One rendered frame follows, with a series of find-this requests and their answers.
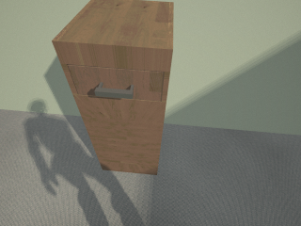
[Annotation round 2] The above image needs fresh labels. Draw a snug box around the handle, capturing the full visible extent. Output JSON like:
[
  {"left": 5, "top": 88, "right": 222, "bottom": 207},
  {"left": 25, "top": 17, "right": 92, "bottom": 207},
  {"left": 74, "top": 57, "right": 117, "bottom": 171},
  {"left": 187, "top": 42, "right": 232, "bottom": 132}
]
[{"left": 94, "top": 82, "right": 135, "bottom": 99}]

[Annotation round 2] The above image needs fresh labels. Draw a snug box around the drawer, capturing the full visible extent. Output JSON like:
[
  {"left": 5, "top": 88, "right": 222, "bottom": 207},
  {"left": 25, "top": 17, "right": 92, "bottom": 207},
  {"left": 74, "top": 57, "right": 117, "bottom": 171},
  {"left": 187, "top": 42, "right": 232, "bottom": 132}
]
[{"left": 68, "top": 64, "right": 164, "bottom": 101}]

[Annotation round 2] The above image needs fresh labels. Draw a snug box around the cabinet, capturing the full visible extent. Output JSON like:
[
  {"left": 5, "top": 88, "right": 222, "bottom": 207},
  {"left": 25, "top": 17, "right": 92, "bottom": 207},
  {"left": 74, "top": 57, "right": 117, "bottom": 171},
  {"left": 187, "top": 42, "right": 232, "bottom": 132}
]
[{"left": 52, "top": 0, "right": 174, "bottom": 175}]

